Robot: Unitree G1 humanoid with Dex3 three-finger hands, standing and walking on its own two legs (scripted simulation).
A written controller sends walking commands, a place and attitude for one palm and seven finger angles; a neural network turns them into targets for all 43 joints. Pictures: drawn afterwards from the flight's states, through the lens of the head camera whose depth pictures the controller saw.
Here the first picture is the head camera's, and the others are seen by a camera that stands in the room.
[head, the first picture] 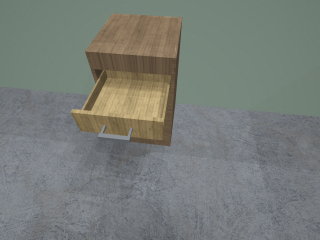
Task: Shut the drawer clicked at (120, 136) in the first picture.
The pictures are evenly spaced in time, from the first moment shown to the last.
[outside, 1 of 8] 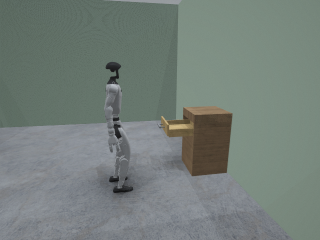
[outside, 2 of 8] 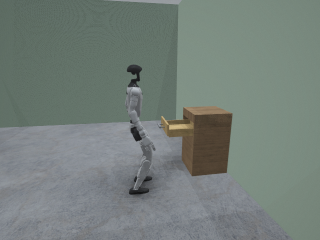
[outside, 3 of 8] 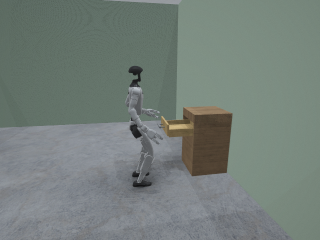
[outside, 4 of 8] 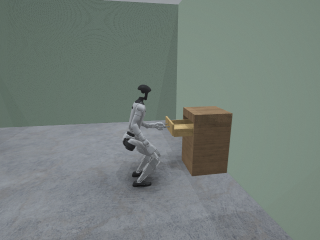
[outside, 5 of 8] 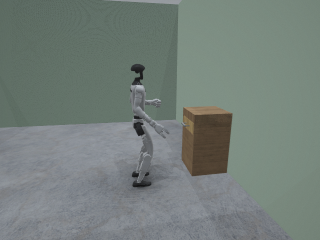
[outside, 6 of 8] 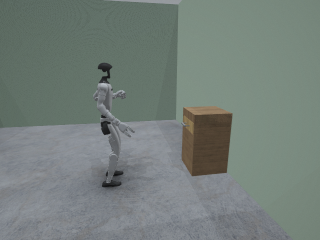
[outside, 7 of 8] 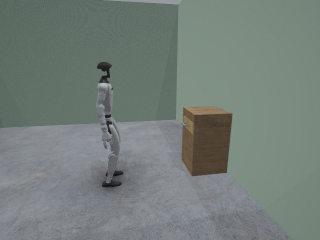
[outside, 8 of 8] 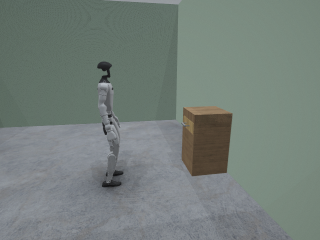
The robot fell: no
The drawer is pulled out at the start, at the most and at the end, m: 0.30 0.30 0.00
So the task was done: yes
